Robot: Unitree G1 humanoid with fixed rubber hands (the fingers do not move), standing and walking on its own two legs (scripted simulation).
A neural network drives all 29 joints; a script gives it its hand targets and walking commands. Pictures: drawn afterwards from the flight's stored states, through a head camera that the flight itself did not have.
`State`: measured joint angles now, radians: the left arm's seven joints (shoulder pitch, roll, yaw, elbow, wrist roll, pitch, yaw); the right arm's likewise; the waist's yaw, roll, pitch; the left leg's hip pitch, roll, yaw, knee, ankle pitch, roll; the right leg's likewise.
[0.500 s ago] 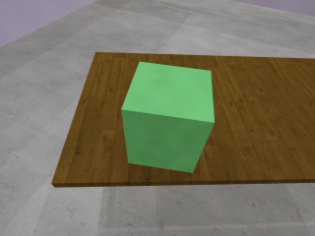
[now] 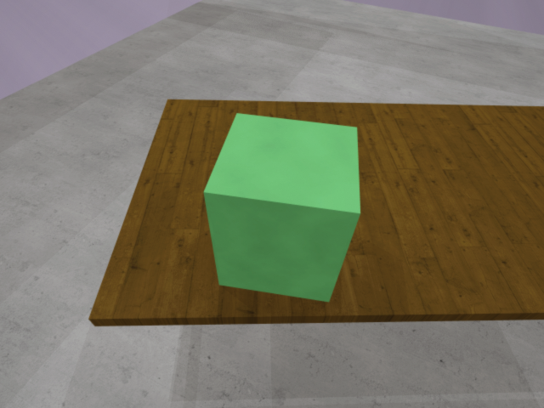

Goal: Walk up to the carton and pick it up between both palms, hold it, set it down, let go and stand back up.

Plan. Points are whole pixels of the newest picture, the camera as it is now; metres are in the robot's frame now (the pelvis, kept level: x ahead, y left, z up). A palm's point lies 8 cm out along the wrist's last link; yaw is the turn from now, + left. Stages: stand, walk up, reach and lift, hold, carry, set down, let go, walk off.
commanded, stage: stand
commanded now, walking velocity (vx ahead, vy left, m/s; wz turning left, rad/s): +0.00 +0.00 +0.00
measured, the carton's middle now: (284, 210) +0.44 -0.02 +0.03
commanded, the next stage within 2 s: none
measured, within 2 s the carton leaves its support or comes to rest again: neither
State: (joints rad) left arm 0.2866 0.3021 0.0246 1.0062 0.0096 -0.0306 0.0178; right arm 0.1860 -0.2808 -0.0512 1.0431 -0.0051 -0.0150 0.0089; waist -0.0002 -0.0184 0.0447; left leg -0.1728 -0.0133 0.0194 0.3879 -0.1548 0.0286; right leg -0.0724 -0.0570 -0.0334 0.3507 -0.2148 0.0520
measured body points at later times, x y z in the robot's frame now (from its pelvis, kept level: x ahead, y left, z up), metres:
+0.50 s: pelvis +0.01 +0.00 +0.00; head +0.02 +0.02 +0.45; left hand +0.05 +0.29 -0.15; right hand +0.08 -0.28 -0.13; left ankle +0.04 +0.10 -0.74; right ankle -0.01 -0.15 -0.74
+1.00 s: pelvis +0.02 +0.01 +0.00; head +0.04 +0.02 +0.45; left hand +0.04 +0.30 -0.15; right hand +0.08 -0.28 -0.13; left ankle +0.04 +0.10 -0.74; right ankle -0.01 -0.15 -0.74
